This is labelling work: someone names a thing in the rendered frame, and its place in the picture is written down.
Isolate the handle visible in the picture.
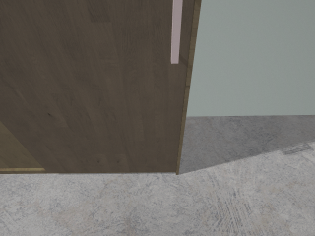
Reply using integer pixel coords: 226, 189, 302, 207
170, 0, 183, 64

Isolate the wardrobe door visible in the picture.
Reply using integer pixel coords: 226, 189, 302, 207
0, 121, 42, 168
0, 0, 194, 173

